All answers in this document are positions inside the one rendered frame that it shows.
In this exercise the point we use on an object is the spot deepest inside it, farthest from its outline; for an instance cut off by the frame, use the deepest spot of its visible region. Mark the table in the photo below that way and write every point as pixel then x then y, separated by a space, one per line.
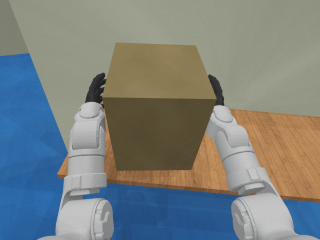
pixel 286 145

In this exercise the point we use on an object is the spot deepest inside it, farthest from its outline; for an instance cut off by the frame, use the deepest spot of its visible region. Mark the left robot hand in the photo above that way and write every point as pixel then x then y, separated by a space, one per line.
pixel 95 91

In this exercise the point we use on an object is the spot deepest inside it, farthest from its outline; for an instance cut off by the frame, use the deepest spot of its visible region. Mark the right robot upper arm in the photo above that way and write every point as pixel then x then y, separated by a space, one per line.
pixel 263 217

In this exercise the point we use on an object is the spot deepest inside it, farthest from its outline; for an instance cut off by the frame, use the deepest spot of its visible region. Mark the left robot forearm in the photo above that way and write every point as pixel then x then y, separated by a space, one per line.
pixel 86 152

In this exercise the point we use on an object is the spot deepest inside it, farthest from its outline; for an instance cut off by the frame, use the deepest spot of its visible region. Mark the carton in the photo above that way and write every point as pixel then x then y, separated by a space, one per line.
pixel 158 101

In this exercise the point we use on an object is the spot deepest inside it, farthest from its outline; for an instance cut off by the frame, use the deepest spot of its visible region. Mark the left robot upper arm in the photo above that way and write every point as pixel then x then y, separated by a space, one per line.
pixel 84 219

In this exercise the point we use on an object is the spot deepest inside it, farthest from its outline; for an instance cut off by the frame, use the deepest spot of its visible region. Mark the right robot hand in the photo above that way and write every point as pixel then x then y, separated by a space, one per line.
pixel 217 90

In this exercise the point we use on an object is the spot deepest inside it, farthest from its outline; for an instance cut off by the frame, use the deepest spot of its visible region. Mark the right robot forearm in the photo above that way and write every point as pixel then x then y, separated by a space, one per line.
pixel 245 176

